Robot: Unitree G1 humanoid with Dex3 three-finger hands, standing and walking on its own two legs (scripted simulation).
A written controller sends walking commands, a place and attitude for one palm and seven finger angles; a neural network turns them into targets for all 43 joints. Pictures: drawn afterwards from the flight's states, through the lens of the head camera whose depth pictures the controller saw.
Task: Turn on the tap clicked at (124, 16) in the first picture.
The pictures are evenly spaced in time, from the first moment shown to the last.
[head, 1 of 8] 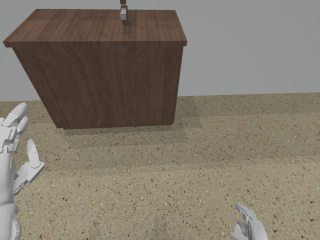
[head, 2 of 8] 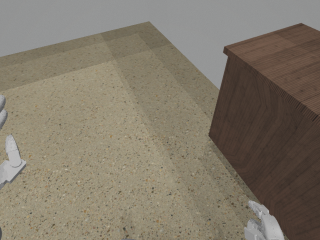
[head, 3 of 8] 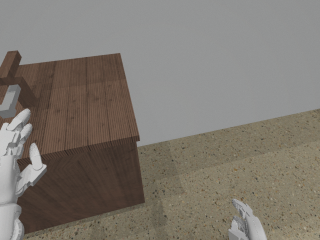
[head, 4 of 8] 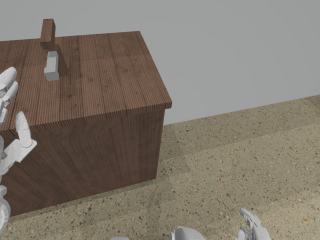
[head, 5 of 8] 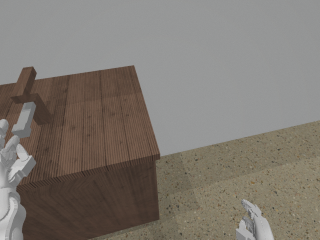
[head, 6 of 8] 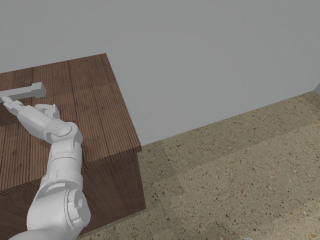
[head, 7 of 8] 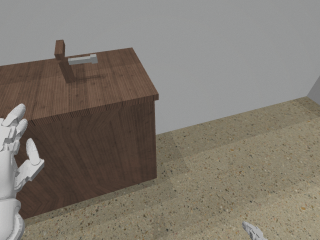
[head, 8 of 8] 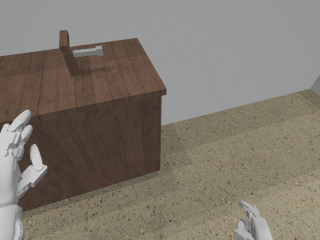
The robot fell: no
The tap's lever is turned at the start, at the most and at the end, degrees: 0 86 86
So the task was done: yes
